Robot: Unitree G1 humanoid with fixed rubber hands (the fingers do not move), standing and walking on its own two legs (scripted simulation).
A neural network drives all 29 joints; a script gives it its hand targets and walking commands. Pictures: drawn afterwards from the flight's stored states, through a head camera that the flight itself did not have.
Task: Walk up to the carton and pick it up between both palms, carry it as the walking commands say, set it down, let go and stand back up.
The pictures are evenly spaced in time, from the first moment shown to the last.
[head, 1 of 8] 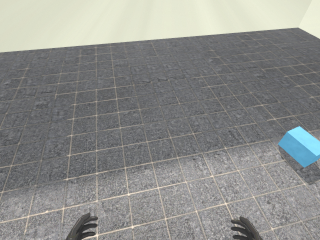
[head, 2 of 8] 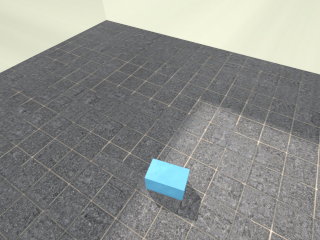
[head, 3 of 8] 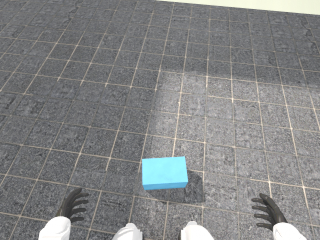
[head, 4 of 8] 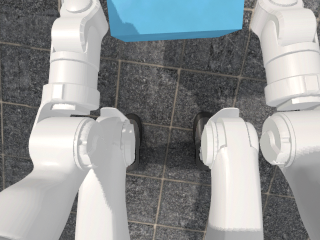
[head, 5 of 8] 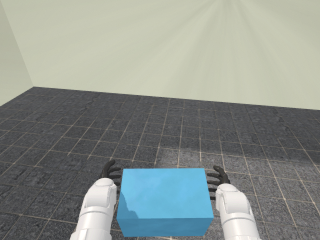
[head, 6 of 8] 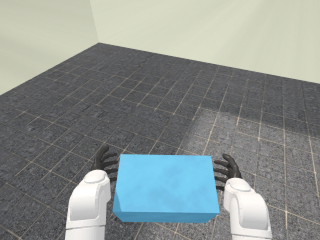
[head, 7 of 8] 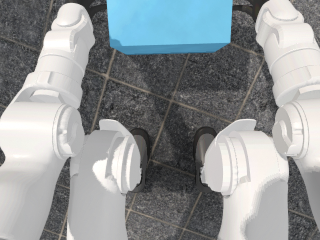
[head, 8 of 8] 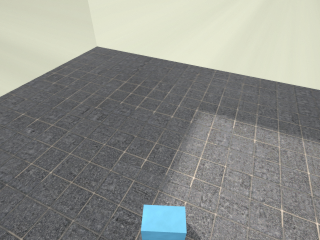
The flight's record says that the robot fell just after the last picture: no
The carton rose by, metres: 0.71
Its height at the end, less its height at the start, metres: +0.00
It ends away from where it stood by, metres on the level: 0.35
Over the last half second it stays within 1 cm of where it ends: yes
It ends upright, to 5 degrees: yes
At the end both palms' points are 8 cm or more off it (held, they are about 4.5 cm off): yes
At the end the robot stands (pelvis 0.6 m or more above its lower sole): yes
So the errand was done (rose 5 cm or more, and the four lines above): yes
